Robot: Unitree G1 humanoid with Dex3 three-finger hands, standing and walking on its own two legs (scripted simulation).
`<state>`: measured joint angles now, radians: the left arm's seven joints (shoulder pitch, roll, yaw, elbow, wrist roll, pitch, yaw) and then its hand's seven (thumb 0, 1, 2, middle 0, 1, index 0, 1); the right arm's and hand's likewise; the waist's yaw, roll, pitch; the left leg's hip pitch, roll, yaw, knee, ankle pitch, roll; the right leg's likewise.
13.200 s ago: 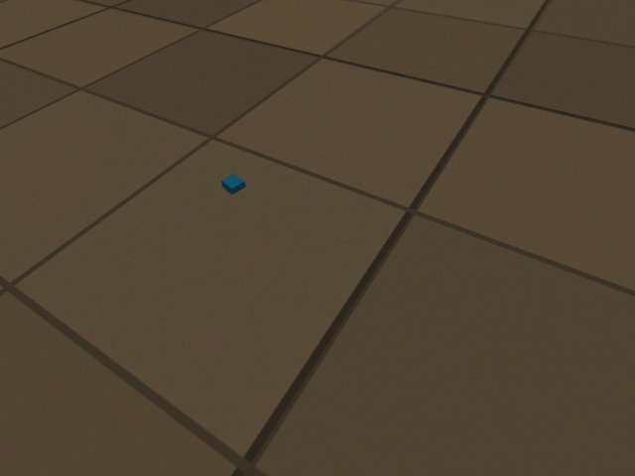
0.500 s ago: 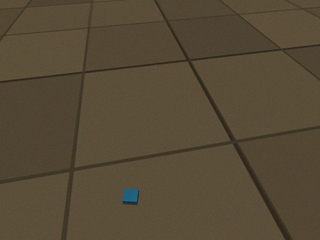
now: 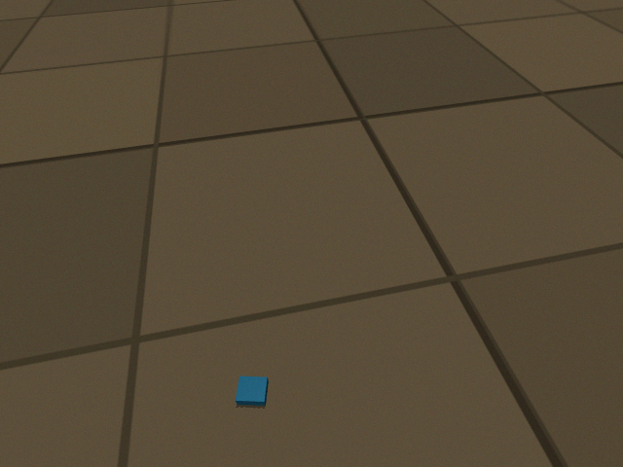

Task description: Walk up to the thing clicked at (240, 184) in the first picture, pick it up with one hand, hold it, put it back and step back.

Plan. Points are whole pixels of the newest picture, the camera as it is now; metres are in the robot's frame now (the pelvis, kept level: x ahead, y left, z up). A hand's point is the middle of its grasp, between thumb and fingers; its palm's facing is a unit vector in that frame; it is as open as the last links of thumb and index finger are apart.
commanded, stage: stand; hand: left
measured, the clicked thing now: (252, 390) +0.51 +0.22 -0.76
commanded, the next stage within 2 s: rise first in 1.46 s
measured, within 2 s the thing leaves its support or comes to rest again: neither
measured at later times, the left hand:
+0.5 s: hand out of the picture +0.09 +0.26 -0.16, palm faces -0.04 -0.94 -0.34, open 7.3 cm
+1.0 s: hand out of the picture +0.09 +0.25 -0.16, palm faces -0.04 -0.94 -0.34, open 7.3 cm
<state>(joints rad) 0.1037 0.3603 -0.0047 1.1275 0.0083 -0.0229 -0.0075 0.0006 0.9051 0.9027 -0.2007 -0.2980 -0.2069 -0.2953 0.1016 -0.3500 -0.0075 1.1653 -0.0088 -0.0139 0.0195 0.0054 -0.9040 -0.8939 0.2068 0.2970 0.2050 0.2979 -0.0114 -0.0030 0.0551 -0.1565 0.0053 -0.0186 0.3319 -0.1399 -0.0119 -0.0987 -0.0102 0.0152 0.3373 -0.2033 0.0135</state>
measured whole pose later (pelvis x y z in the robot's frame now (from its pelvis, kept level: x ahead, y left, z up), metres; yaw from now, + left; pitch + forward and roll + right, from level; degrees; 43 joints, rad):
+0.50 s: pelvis +0.01 +0.00 +0.00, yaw +0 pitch -1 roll +0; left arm 0.10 0.35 0.00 1.13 0.01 -0.01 0.00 0.00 0.90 0.90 -0.20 -0.30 -0.21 -0.30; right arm 0.07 -0.35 -0.01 1.16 -0.01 -0.01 0.01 0.00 -0.90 -0.89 0.21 0.30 0.21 0.30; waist 0.00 0.00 0.05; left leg -0.14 0.00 -0.01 0.31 -0.15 -0.01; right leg -0.08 -0.01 0.02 0.31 -0.21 0.02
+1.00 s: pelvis +0.02 +0.00 +0.00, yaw +0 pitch -1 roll +0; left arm 0.11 0.35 0.00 1.12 0.01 -0.01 0.00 0.00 0.90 0.90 -0.20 -0.30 -0.21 -0.30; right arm 0.08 -0.35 0.00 1.15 -0.01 -0.01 0.01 0.00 -0.90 -0.89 0.21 0.30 0.21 0.30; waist 0.00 0.00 0.05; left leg -0.13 0.00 -0.01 0.31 -0.16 -0.01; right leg -0.07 -0.01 0.02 0.30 -0.21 0.02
